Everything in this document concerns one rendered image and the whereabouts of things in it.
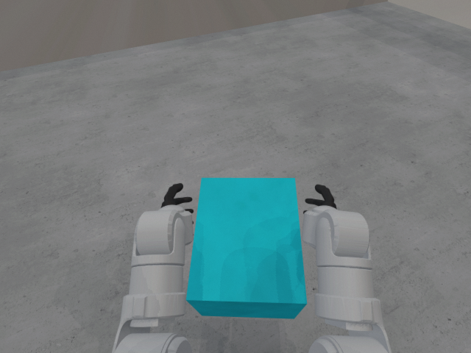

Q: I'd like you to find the robot right upper arm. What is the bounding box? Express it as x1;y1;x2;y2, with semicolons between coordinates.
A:
308;335;388;353

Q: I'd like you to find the robot left hand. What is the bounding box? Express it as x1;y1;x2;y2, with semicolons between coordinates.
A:
161;183;194;223

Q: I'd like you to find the robot right hand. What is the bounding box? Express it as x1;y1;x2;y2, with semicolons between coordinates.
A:
303;185;337;214

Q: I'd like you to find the left robot forearm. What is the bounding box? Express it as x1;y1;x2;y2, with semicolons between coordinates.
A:
112;205;194;353

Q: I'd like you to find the carton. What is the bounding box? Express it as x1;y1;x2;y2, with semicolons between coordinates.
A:
186;178;307;319

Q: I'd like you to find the robot left upper arm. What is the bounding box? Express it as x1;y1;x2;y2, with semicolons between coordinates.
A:
114;333;193;353

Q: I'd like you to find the right robot forearm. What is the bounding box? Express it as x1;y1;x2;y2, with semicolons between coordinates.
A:
301;205;392;353

